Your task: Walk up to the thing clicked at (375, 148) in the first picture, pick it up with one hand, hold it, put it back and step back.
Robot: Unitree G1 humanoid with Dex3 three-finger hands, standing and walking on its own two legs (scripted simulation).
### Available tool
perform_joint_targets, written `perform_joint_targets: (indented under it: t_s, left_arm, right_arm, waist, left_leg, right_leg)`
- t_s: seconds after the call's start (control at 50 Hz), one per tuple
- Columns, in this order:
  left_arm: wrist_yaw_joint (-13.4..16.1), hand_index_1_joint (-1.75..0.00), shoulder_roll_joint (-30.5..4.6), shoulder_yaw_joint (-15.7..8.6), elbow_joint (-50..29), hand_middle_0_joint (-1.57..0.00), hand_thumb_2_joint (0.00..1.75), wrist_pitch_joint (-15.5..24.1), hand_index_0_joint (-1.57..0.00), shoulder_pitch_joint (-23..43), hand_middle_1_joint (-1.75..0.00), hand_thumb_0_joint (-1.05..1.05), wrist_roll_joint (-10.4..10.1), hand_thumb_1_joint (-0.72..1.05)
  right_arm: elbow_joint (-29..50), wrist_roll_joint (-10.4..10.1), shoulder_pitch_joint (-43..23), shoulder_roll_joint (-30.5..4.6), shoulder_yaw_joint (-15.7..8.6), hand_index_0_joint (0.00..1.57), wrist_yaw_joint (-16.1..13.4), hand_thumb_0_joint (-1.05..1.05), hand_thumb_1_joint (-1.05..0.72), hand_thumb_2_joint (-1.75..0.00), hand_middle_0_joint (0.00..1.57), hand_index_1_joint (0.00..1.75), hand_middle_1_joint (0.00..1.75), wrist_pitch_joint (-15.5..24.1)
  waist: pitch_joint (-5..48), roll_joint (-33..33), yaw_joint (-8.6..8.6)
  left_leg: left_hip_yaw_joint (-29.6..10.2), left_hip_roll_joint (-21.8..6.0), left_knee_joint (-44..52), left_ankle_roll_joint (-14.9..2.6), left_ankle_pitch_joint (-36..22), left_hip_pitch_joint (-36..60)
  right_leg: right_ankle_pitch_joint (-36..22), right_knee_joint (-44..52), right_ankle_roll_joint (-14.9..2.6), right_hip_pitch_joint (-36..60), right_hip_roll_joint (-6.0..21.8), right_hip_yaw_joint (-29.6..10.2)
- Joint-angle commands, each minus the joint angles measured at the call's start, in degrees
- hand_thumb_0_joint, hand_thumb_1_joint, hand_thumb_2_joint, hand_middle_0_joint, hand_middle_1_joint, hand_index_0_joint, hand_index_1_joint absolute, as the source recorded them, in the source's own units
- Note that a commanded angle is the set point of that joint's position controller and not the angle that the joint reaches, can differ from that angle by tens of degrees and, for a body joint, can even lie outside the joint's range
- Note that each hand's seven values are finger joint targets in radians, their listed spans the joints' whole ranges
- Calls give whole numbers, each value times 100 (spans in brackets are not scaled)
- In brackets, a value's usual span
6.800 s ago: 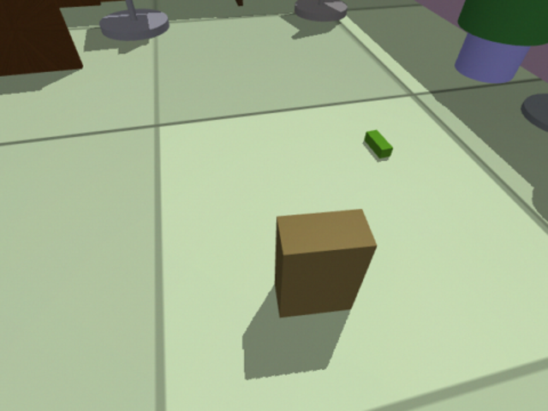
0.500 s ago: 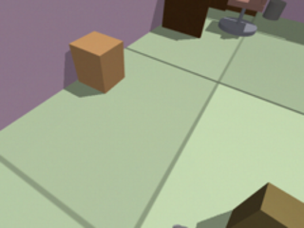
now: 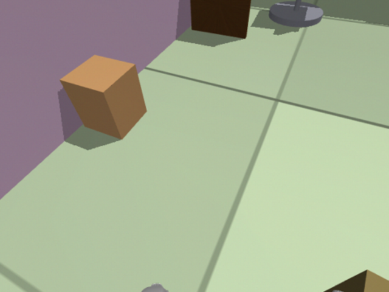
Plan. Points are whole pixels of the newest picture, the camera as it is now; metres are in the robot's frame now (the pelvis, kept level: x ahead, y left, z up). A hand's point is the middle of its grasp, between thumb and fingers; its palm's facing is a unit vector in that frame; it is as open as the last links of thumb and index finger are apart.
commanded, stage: walk up
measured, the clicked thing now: out of the picture +0.60 -1.56 -0.74
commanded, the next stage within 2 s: stand in 2.00 s
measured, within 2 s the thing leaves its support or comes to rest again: neither
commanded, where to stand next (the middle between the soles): +0.22 +0.02 m, yaw -14 degrees
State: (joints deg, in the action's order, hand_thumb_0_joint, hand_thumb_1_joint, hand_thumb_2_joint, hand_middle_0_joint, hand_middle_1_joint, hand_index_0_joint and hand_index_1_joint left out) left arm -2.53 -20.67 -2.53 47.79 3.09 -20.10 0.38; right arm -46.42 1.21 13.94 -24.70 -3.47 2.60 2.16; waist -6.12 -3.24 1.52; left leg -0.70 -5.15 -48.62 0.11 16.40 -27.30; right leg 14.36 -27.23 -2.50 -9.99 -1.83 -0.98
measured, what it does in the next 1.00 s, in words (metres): walks ahead: left foot, then right foot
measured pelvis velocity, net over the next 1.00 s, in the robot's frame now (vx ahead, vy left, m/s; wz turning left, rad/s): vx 0.16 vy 0.03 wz -0.23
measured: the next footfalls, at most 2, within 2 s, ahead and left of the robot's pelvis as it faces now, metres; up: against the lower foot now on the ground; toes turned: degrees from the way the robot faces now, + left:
left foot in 0.14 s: +0.20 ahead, +0.15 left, +0.00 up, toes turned +1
right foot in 0.54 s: +0.25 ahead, -0.12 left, +0.00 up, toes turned -11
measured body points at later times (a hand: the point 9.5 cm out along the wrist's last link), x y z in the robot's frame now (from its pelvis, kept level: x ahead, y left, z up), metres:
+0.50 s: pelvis +0.15 +0.02 -0.01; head +0.19 +0.02 +0.44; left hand +0.27 +0.34 -0.12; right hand +0.17 -0.30 -0.12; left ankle +0.16 +0.15 -0.74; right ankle +0.23 -0.13 -0.72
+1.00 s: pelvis +0.16 +0.03 -0.02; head +0.16 +0.04 +0.43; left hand +0.33 +0.30 -0.14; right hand +0.13 -0.29 -0.14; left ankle +0.20 +0.16 -0.74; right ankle +0.21 -0.11 -0.73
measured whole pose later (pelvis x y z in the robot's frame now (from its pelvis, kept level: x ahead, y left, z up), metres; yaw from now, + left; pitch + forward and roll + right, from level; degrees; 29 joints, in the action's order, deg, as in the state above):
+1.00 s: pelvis +0.16 +0.03 -0.02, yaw -13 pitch -4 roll +1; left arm -0.6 -21.5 -1.6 53.4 -1.1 -8.3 0.4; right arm -56.8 1.4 14.0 -22.4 -1.2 0.3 -0.6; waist -4.4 1.7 -0.1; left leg 1.6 -2.0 -37.8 0.4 20.1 -14.2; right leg 20.5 -40.7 -1.2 -23.0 -1.1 -3.6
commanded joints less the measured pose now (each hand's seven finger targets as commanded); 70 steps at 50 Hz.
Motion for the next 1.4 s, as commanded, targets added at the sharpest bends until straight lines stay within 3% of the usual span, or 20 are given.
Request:
perform_joint_targets:
  t_s: [0.0, 0.1, 0.12, 0.14, 0.16, 0.18, 0.26, 0.4, 0.5, 0.52, 0.54, 0.58, 0.66, 0.84, 0.9, 0.94, 1.04, 1.1, 1.14, 1.38]
  left_arm:
    - [44, -30, -1668, -511, -600, -20, 90, 152, -20, -142, -30, 0, 31, 90]
    - [36, -30, -1419, -353, -723, -20, 90, 109, -20, -139, -30, 0, 36, 90]
    - [43, -30, -1137, -256, -776, -20, 90, 121, -20, -258, -30, 0, 9, 90]
    - [68, -30, -761, -168, -711, -20, 90, 114, -20, -560, -30, 0, -20, 90]
    - [154, -30, -1408, -323, -490, -20, 90, 34, -20, -762, -30, 0, 11, 90]
    - [172, -30, -1697, -376, -413, -20, 90, 19, -20, -660, -30, 0, 41, 90]
    - [69, -30, -1449, -378, -220, -20, 90, 45, -20, -703, -30, 0, -48, 90]
    - [132, -30, -1039, -237, -320, -20, 90, -24, -20, -134, -30, 0, -67, 90]
    - [268, -30, -1225, -298, -95, -20, 90, 14, -20, -308, -30, 0, -8, 90]
    - [304, -30, -1481, -372, -53, -20, 90, 66, -20, -459, -30, 0, 12, 90]
    - [350, -30, -1952, -498, -147, -20, 90, 112, -20, -429, -30, 0, 51, 90]
    - [400, -30, -1954, -426, -395, -20, 90, 31, -20, 281, -30, 0, -26, 90]
    - [427, -30, -1649, -316, -383, -20, 90, -58, -20, 737, -30, 0, 21, 90]
    - [314, -30, -1472, -294, -214, -20, 90, -283, -20, 1274, -30, 0, 10, 90]
    - [279, -30, -1167, -189, -47, -20, 90, -321, -20, 1455, -30, 0, -70, 90]
    - [247, -30, -1374, -298, 300, -20, 90, -302, -20, 1149, -30, 0, -10, 90]
    - [231, -30, -1245, -244, 584, -20, 90, -206, -20, 1278, -30, 0, -32, 90]
    - [212, -30, -1356, -173, 682, -20, 90, -214, -20, 1480, -30, 0, 4, 90]
    - [185, -30, -1363, -135, 759, -20, 90, -229, -20, 1596, -30, 0, 3, 90]
    - [230, -30, -1201, -37, 1188, -20, 90, -129, -20, 1647, -30, 0, -40, 90]
  right_arm:
    - [460, 45, -89, -848, -337, 20, 11, 0, -90, -90, 20, 30, 30, 188]
    - [273, 74, 567, -995, -446, 20, -75, 0, -90, -90, 20, 30, 30, 396]
    - [240, 130, 989, -1340, -540, 20, -116, 0, -90, -90, 20, 30, 30, 436]
    - [315, 163, 1136, -1649, -596, 20, -144, 0, -90, -90, 20, 30, 30, 467]
    - [427, 33, 879, -1760, -633, 20, -143, 0, -90, -90, 20, 30, 30, 419]
    - [435, -84, 681, -1739, -628, 20, -117, 0, -90, -90, 20, 30, 30, 380]
    - [455, -85, 548, -1222, -380, 20, -140, 0, -90, -90, 20, 30, 30, 436]
    - [588, -26, 294, -1080, -266, 20, -227, 0, -90, -90, 20, 30, 30, 241]
    - [642, -149, -140, -1018, -246, 20, -232, 0, -90, -90, 20, 30, 30, -52]
    - [635, -204, -75, -734, -159, 20, -229, 0, -90, -90, 20, 30, 30, -64]
    - [672, -248, 241, -430, -43, 20, -229, 0, -90, -90, 20, 30, 30, -96]
    - [401, -196, 555, -806, -139, 20, -340, 0, -90, -90, 20, 30, 30, -313]
    - [-45, -204, 464, -914, -168, 20, -332, 0, -90, -90, 20, 30, 30, -340]
    - [-666, -19, 467, -791, -119, 20, -323, 0, -90, -90, 20, 30, 30, -151]
    - [-512, 34, -353, -1376, -186, 20, -316, 0, -90, -90, 20, 30, 30, -62]
    - [-411, 47, -996, -1292, -137, 20, -285, 0, -90, -90, 20, 30, 30, -50]
    - [-627, -44, -688, -1014, -32, 20, -266, 0, -90, -90, 20, 30, 30, -7]
    - [-732, -45, -630, -933, -24, 20, -273, 0, -90, -90, 20, 30, 30, -132]
    - [-825, -34, -620, -1002, -42, 20, -263, 0, -90, -90, 20, 30, 30, -157]
    - [-1167, -116, -791, -922, 24, 20, -260, 0, -90, -90, 20, 30, 30, -43]
  waist:
    - [159, 1109, 104]
    - [668, 441, -375]
    - [915, -485, -611]
    - [1086, -1259, -554]
    - [885, -449, -471]
    - [604, -357, -420]
    - [145, -592, -243]
    - [249, -834, -225]
    - [801, -205, 46]
    - [1015, 572, 218]
    - [1172, 1834, 163]
    - [1006, 1436, -58]
    - [862, 1453, -171]
    - [823, 1217, -196]
    - [265, -345, -67]
    - [-34, -363, 218]
    - [538, -457, 24]
    - [244, -154, -82]
    - [89, 60, -140]
    - [804, 686, -139]
  left_leg:
    - [151, 75, 1066, 76, -327, 355]
    - [226, 326, 1994, -227, -511, 2478]
    - [-815, -408, 2661, -523, 555, 3224]
    - [-2856, -1696, 3223, -869, 1461, 3737]
    - [-3548, -2280, 3621, -1331, 2518, 3128]
    - [-3406, -2283, 3619, -1513, 2518, 2761]
    - [-886, -1169, 3339, -939, -914, 2038]
    - [531, -902, 2490, -1063, -3987, 1757]
    - [601, -651, 1009, -776, -2253, 1208]
    - [755, -342, 106, -518, -1244, 1010]
    - [793, 316, -837, -218, 657, 87]
    - [-11, 227, -1321, -136, 2079, 243]
    - [-135, 185, -920, -88, 1548, 463]
    - [329, 515, 1690, -117, 242, 1689]
    - [-1859, -1018, 3237, -837, 2084, 515]
    - [-1621, -1215, 3181, -1077, 2184, -399]
    - [-507, -372, 2309, -356, 181, 658]
    - [-403, -165, 2574, -353, 1915, 745]
    - [-367, -105, 2517, -327, 1871, 1068]
    - [-198, -200, 2762, -274, -166, 1924]
  right_leg:
    - [160, 1023, -980, -443, 1228, -1287]
    - [-300, -493, -578, -1320, 905, -979]
    - [-108, -1838, -359, -1979, 382, -534]
    - [1546, -3090, -68, -2903, -346, -248]
    - [1665, -3615, -48, -2886, -56, -379]
    - [1544, -3841, -66, -2860, 232, -486]
    - [629, -3323, 41, -2183, 426, -521]
    - [-201, -1650, 253, -1360, 358, 244]
    - [-1221, -369, 81, 57, 84, 388]
    - [-1981, -6, -41, 432, 353, -13]
    - [-3197, 158, -453, 879, 1538, -1899]
    - [-2119, 338, -1401, 148, 2279, -2862]
    - [-520, 393, -858, -519, 1448, -1769]
    - [555, 28, -585, -1331, 1158, -1419]
    - [1456, -994, 44, -1383, 144, -617]
    - [987, -1729, 95, -363, 188, -369]
    - [-614, -359, -79, 46, 336, -528]
    - [1354, 328, -129, -730, 606, -1115]
    - [1825, 642, -100, -1187, 641, -1313]
    - [-668, 621, 1, -416, 762, -1048]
